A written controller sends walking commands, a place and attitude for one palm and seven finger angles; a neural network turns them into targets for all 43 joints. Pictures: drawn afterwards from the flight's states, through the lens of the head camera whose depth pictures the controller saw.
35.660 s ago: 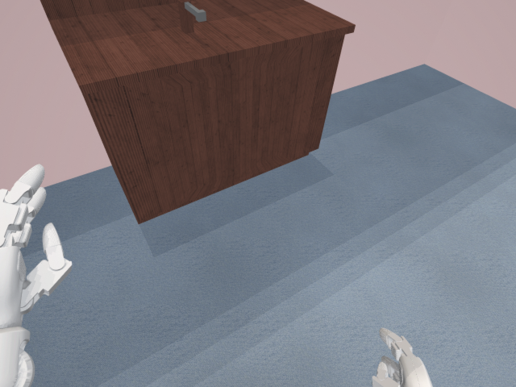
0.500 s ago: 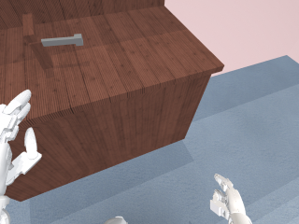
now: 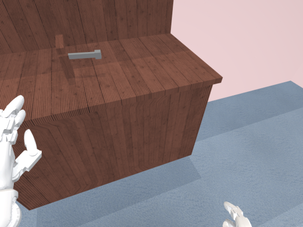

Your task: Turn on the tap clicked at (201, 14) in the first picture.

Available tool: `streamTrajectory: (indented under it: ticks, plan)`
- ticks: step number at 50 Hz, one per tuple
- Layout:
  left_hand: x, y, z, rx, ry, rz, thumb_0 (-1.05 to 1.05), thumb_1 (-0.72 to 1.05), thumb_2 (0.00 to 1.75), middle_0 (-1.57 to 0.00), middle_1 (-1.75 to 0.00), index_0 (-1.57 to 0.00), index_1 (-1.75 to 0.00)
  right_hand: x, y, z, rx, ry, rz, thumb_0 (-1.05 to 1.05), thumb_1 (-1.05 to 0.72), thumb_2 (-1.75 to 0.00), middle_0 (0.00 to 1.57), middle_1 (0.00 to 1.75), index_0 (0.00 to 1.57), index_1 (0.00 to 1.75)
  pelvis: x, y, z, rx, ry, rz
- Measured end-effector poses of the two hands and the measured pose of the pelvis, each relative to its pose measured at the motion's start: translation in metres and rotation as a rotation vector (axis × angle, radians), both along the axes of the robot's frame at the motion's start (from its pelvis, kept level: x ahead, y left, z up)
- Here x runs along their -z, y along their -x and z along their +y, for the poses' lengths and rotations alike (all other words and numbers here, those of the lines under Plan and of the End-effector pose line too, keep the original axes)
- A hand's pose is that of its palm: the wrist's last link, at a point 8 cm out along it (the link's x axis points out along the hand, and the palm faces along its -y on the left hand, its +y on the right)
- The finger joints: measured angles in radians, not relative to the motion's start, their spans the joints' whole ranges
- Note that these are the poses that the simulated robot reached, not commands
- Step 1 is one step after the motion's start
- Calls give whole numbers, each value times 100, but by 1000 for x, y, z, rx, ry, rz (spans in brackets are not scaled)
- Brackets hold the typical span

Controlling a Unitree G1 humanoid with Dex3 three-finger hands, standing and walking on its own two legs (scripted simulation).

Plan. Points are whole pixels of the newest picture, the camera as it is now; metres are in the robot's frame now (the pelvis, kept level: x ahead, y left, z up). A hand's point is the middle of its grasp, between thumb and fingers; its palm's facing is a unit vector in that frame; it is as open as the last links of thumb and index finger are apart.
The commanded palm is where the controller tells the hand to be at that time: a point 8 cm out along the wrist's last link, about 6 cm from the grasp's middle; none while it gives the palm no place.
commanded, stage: stop stepping back and stand still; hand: left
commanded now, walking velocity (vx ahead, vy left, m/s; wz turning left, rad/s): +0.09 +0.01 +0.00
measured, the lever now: (98, 54) +0.74 +0.25 +0.12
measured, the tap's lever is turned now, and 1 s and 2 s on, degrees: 80 80 80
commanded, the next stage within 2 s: stand and check the lever's angle in 0.14 s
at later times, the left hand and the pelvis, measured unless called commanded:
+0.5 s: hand (39, 151) +0.22 +0.24 +0.17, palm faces +0.40 -0.83 -0.38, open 7.5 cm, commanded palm +0.17 +0.28 +0.19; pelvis +0.01 +0.00 +0.01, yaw +1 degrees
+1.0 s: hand (32, 144) +0.24 +0.26 +0.17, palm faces +0.39 -0.84 -0.37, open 7.5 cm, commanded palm +0.18 +0.30 +0.19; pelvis +0.03 +0.02 +0.01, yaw +0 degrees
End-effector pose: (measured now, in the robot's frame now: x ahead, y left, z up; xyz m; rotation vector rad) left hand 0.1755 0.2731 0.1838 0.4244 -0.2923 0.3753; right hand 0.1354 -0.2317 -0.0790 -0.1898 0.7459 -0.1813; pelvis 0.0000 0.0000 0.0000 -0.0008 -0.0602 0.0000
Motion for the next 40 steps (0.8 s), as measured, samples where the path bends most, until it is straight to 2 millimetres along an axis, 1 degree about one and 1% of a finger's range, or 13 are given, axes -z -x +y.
streamTrajectory:
  ticks: [4,8,12,14,19,29,40]
  plan:
    - [-4,2,0,-33,-47,19,2,88,90,-21,-30,-21,-30,4,2,3,-14,-42,-9,1,-91,-90,20,30,20,30,0,-1,-8,-16,-6,1]
    - [1,8,-7,-32,-16,43,2,89,90,-21,-30,-21,-30,9,2,-1,-44,-50,32,1,-91,-90,20,30,20,30,-2,0,-12,-25,2,4]
    - [4,10,-10,-21,18,50,2,88,90,-21,-30,-21,-30,4,0,-8,-51,-16,42,1,-91,-90,20,30,20,30,-5,-2,-10,-23,-2,12]
    - [3,9,-8,-20,11,42,2,88,90,-21,-30,-21,-30,2,-4,-11,-46,7,25,1,-91,-90,20,30,20,30,-3,-2,-8,-24,4,8]
    - [0,3,1,-41,-16,63,2,88,90,-21,-30,-21,-30,-9,-18,-12,-33,13,-20,1,-91,-90,20,30,20,30,-8,-4,-7,-14,-1,14]
    - [2,-11,2,-7,4,79,2,89,90,-21,-30,-21,-30,-24,-44,-2,-49,19,-65,1,-91,-90,20,30,20,30,-12,-14,0,-6,9,32]
    - [1,-20,17,-18,6,86,2,89,90,-21,-30,-21,-30,-26,-56,16,-66,13,-51,1,-91,-90,20,30,20,30,-14,-22,10,-6,10,41]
